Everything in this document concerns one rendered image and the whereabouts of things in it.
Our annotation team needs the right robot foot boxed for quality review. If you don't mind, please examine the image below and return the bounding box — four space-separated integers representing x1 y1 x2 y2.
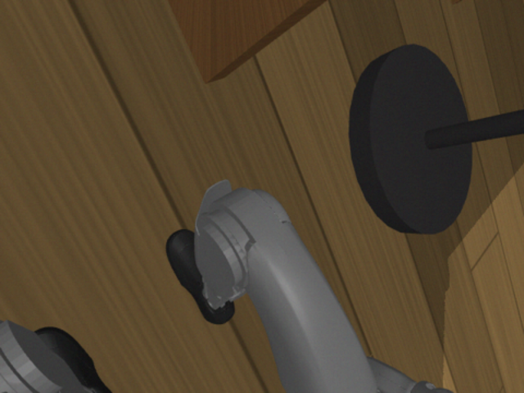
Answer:
166 229 235 324

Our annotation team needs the office chair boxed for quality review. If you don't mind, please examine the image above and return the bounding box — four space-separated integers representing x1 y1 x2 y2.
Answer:
349 44 524 234

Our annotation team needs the right robot hand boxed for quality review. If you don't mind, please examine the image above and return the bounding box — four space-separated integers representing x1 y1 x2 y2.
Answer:
367 356 417 393

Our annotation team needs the left robot foot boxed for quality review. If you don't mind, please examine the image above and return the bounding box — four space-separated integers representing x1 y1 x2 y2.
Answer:
34 327 112 393

